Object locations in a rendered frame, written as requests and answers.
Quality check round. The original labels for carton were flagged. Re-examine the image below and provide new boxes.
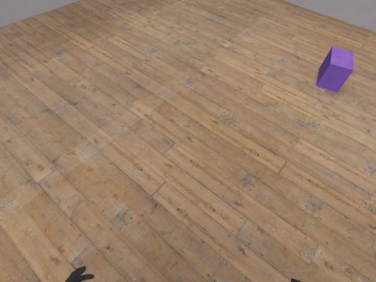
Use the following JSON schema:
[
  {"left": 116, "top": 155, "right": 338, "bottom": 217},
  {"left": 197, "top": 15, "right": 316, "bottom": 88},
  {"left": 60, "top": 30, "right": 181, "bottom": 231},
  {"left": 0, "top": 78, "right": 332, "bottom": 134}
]
[{"left": 316, "top": 46, "right": 354, "bottom": 92}]

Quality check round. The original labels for left robot hand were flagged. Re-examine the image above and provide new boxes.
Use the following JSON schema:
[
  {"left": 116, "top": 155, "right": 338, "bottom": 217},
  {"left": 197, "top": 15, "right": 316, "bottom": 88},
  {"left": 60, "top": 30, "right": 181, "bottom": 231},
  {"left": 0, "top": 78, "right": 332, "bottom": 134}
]
[{"left": 65, "top": 266, "right": 94, "bottom": 282}]

